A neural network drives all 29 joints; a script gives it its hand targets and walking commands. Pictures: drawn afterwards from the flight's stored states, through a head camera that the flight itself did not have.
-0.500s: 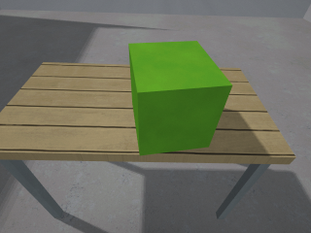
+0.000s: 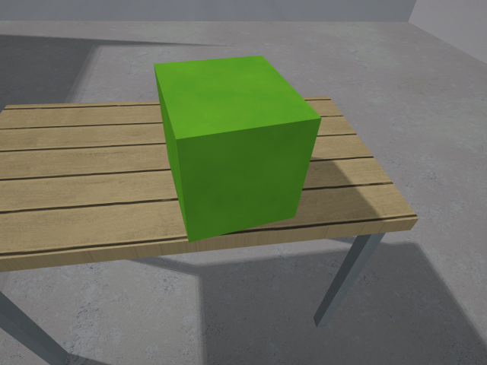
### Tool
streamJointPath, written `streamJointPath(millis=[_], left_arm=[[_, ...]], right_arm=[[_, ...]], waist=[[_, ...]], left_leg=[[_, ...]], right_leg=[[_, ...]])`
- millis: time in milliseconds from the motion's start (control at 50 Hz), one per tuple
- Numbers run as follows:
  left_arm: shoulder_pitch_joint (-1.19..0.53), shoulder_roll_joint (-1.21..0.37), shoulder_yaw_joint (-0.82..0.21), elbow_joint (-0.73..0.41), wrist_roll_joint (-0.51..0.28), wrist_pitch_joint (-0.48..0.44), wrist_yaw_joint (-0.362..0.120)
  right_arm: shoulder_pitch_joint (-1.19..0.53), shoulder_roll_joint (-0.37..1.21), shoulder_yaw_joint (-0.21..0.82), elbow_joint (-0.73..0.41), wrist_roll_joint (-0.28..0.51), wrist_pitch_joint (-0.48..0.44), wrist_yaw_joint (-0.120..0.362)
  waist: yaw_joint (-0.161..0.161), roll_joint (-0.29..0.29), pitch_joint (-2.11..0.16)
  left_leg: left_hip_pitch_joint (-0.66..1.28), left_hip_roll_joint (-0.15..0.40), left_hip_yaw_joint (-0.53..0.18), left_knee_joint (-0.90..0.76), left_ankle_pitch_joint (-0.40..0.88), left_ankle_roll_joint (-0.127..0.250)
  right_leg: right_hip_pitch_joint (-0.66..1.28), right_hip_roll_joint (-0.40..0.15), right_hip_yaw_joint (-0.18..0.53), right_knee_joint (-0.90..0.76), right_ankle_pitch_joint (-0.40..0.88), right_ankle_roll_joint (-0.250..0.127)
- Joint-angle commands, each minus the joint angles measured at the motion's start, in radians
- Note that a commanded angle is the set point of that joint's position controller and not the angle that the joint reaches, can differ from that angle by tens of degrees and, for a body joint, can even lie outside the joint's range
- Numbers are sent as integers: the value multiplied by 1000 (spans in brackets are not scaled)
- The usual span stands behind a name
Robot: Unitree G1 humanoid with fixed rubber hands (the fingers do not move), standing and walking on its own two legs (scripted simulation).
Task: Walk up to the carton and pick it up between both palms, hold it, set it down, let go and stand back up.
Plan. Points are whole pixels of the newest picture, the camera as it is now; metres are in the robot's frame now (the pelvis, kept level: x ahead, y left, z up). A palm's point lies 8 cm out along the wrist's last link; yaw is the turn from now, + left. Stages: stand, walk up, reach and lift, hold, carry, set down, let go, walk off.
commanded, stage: stand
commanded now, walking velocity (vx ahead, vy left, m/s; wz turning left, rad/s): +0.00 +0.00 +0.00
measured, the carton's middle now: (227, 143) +0.54 +0.03 +0.09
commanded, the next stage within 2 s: none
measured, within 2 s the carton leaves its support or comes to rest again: neither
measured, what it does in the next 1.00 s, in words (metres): steps on the spot: right foot, then left foot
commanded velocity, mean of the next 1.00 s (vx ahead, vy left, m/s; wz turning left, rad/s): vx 0.00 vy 0.00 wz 0.00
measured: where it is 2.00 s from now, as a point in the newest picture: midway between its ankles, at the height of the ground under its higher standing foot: outside the picture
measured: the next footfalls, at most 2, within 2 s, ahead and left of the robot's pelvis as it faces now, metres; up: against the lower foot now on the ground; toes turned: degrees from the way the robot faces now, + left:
right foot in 0.06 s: +0.09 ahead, -0.12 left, +0.00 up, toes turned -1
left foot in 0.40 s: +0.14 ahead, +0.13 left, +0.00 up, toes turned +8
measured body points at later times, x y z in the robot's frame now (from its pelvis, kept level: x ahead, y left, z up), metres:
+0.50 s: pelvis +0.06 -0.01 -0.01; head +0.06 +0.01 +0.44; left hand +0.04 +0.24 -0.16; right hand +0.14 -0.27 -0.13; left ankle +0.10 +0.12 -0.72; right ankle +0.05 -0.12 -0.72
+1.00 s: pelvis +0.10 +0.00 +0.01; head +0.12 +0.00 +0.46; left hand +0.11 +0.25 -0.13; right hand +0.16 -0.24 -0.13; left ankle +0.10 +0.12 -0.72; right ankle +0.05 -0.12 -0.72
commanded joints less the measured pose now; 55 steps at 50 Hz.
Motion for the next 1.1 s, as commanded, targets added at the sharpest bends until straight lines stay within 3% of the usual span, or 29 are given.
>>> streamJointPath(millis=[0, 40, 60, 80, 100, 120, 140, 160, 220, 280, 300, 320, 360, 380, 400, 420, 440, 460, 480, 520, 560, 600, 620, 640, 680, 780, 900, 1000, 1080], left_arm=[[31, 57, 4, -108, 1, -30, 4], [124, 78, 6, -89, -15, -43, 5], [136, 101, 5, -84, -17, -55, 14], [180, 191, 28, -66, -7, -62, 21], [226, 235, 41, -52, -20, -53, 25], [215, 196, 24, -39, -13, -51, 34], [181, 162, 5, -39, -11, -50, 37], [139, 161, -4, -47, -9, -49, 42], [62, 153, -4, -73, -13, -47, 36], [12, 186, -1, -90, -21, -49, 38], [10, 185, 5, -87, -17, -45, 34], [3, 193, 9, -87, -13, -39, 25], [-96, 211, 7, -119, -36, -27, 22], [-93, 194, -3, -128, -50, -25, 19], [-29, 145, -16, -132, -62, -22, 11], [27, 92, -30, -119, -69, -5, 12], [46, 93, -22, -100, -46, 4, 13], [57, 87, -27, -99, -38, 2, 13], [83, 95, -25, -96, -37, -7, 14], [77, 145, -16, -96, -35, -26, 11], [42, 194, 0, -93, -38, -36, 11], [22, 191, -1, -104, -42, -37, 12], [72, 181, 8, -97, -34, -34, 4], [27, 171, -4, -108, -42, -30, 8], [38, 169, 1, -112, -48, -26, 5], [29, 169, -1, -118, -49, -32, 7], [37, 161, -5, -101, -45, -31, 9], [30, 158, -6, -88, -47, -33, 11], [14, 170, -8, -83, -51, -30, 16]], right_arm=[[69, -235, -40, -47, -2, -15, -6], [-30, -226, -29, -89, 24, -8, 2], [-37, -187, -11, -100, 35, -10, 5], [14, -117, 13, -123, 45, -11, 12], [-18, -149, 15, -123, 19, 3, 0], [-22, -168, 11, -122, 8, 12, 0], [-3, -161, 13, -103, 6, 14, 6], [2, -144, 19, -99, 13, 14, 11], [6, -158, 5, -103, 14, 12, 20], [-50, -154, -1, -155, 14, 13, 16], [-38, -146, -5, -151, 13, 13, 15], [0, -154, -12, -157, 12, 8, 16], [-19, -170, -17, -172, 15, 7, 14], [-29, -193, -23, -192, 12, 4, 9], [-23, -238, -30, -202, 9, -3, 4], [-76, -305, -54, -197, 46, 1, 4], [-118, -313, -63, -208, 47, 6, 6], [-186, -317, -57, -214, 51, 10, 2], [-244, -317, -48, -229, 49, 12, 0], [-226, -263, -24, -235, 46, 15, -1], [-209, -229, -13, -222, 39, 12, 0], [-235, -237, -15, -231, 40, 6, 4], [-175, -238, -21, -225, 34, -4, 8], [-244, -264, -21, -231, 44, -2, 7], [-240, -255, -20, -229, 45, -1, 7], [-253, -239, -4, -216, 46, -6, 2], [-235, -248, 5, -182, 52, -15, 1], [-229, -248, 7, -160, 46, -17, -1], [-220, -229, 20, -135, 50, -17, -2]], waist=[[22, 151, 183], [84, 134, 151], [98, 58, 132], [83, -143, 85], [133, -164, 80], [124, -112, 137], [110, -60, 153], [89, -52, 173], [59, -35, 174], [48, -38, 167], [40, -58, 146], [32, -63, 117], [-8, -31, 164], [-12, 2, 162], [8, 114, 107], [36, 220, 113], [32, 220, 160], [47, 224, 181], [71, 236, 149], [50, 188, 116], [34, 85, 58], [36, 79, 58], [42, 58, -2], [42, 98, 77], [46, 81, 89], [48, 57, 55], [54, 109, 7], [60, 41, 13], [53, 78, 31]], left_leg=[[-78, 328, -438, -312, -126, 152], [-281, 245, -298, -258, -158, 77], [-366, 184, -201, -155, -86, 16], [-466, 56, -67, 63, -153, -46], [-419, 60, -52, 258, -216, -60], [-462, 77, -77, 348, -234, -70], [-463, 90, -94, 395, -215, -72], [-438, 109, -103, 391, -178, -68], [-299, 120, -94, 368, -110, -79], [-242, 130, -72, 197, -70, -77], [-160, 124, -61, 185, -34, -72], [-70, 109, -48, 110, -39, -61], [60, 97, -50, -25, 259, -54], [104, 129, -97, -39, 385, -46], [132, 258, -268, -129, 330, 2], [-46, 333, -378, -224, 136, 78], [-176, 355, -423, -281, 21, 126], [-203, 346, -386, -273, 94, 125], [-189, 303, -307, -216, 208, 86], [-152, 197, -176, -141, 214, -14], [-42, 159, -119, -47, 278, -37], [-17, 166, -130, -65, 323, -35], [19, 173, -145, -75, 176, -8], [-15, 180, -152, -94, 270, -16], [-17, 186, -159, -118, 229, -13], [-14, 182, -141, -119, 303, -29], [-7, 194, -159, -162, 357, -11], [15, 184, -140, -144, 424, -13], [3, 177, -122, -147, 500, -20]], right_leg=[[-48, 3, -33, -131, 81, -15], [236, 40, -37, -314, 203, -41], [371, -7, 69, -415, 213, -66], [447, -214, 413, -513, 30, -156], [340, -363, 566, -613, -65, -269], [362, -344, 553, -602, 6, -287], [343, -309, 467, -587, 58, -259], [303, -286, 397, -574, 159, -239], [149, -225, 282, -603, -4, -245], [157, -223, 192, -491, 288, -250], [93, -230, 175, -481, 284, -248], [55, -203, 154, -471, 143, -236], [-77, -165, 87, -416, 261, -176], [-127, -138, 45, -368, 293, -132], [-159, -81, 6, -288, 82, -87], [-26, 7, -52, -190, -2, -58], [75, 31, -52, -120, -19, -51], [95, 25, -44, -143, 42, -45], [141, 0, -26, -239, 139, -48], [153, -62, 40, -384, 222, -65], [151, -110, 97, -431, 304, -95], [149, -108, 74, -415, 368, -101], [171, -83, 53, -402, 192, -106], [120, -76, 47, -419, 251, -91], [118, -59, 22, -432, 182, -77], [177, -76, 20, -455, 305, -79], [254, -68, -5, -426, 322, -67], [269, -73, -11, -430, 407, -64], [276, -80, -20, -428, 481, -60]])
